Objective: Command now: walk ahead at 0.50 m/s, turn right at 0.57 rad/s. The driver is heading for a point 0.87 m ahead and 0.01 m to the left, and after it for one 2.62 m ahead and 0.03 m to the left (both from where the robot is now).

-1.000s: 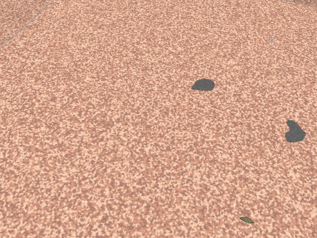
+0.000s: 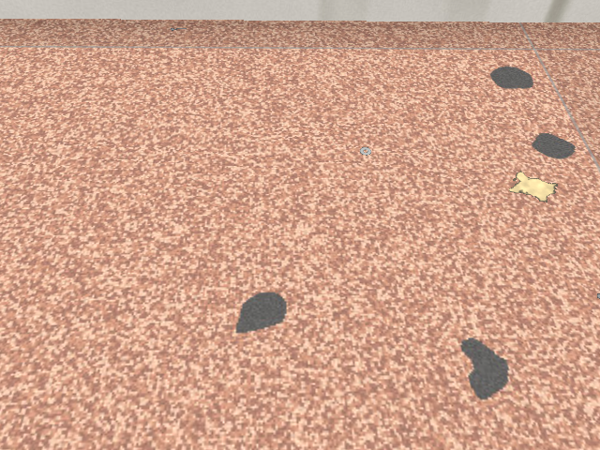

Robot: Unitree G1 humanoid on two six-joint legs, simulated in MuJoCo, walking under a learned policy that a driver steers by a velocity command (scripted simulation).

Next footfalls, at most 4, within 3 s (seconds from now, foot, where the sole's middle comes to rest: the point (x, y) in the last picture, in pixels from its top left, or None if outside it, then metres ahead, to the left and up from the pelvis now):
0.28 right None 0.30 -0.17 -0.78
0.84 left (290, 387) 0.63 0.01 -0.78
1.32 right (348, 279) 0.93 -0.15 -0.78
1.78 left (228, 244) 1.06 0.17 -0.78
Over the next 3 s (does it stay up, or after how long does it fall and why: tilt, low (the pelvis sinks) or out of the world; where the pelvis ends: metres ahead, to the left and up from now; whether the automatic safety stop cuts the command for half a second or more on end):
stays up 1.61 0.04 0.00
